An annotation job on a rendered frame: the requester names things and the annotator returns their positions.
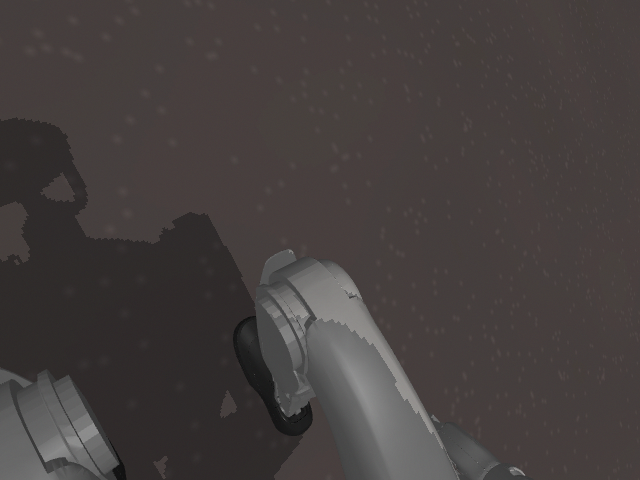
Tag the right robot foot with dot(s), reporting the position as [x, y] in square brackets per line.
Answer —
[248, 352]

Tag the right robot hand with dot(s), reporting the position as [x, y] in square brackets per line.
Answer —
[470, 457]

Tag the left robot foot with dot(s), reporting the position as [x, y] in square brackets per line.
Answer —
[119, 471]

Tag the right robot arm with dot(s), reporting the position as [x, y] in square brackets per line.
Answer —
[506, 471]

